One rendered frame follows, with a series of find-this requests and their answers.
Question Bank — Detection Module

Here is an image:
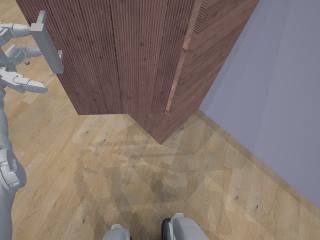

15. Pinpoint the robot left forearm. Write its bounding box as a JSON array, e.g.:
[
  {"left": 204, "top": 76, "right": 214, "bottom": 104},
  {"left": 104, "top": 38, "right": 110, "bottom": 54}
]
[{"left": 0, "top": 85, "right": 13, "bottom": 151}]

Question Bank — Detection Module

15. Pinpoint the handle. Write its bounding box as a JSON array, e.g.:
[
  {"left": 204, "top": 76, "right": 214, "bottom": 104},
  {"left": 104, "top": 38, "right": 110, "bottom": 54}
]
[{"left": 29, "top": 10, "right": 64, "bottom": 74}]

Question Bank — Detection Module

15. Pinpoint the robot left hand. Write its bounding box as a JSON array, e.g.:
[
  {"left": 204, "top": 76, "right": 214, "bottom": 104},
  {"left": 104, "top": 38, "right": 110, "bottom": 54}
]
[{"left": 0, "top": 22, "right": 48, "bottom": 94}]

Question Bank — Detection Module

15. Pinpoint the left robot shin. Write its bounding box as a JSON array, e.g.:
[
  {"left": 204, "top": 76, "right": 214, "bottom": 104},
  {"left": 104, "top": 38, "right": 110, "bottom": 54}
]
[{"left": 111, "top": 224, "right": 123, "bottom": 230}]

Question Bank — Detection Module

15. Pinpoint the cupboard door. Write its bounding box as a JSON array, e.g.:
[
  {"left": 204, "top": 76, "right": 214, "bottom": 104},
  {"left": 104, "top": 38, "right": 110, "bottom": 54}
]
[{"left": 15, "top": 0, "right": 196, "bottom": 115}]

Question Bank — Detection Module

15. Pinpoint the robot left thigh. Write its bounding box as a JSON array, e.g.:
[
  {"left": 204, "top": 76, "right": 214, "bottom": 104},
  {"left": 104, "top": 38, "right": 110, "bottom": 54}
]
[{"left": 102, "top": 227, "right": 130, "bottom": 240}]

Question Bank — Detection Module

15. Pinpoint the left robot upper arm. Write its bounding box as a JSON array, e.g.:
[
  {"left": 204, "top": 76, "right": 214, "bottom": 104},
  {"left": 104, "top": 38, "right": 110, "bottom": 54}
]
[{"left": 0, "top": 148, "right": 27, "bottom": 240}]

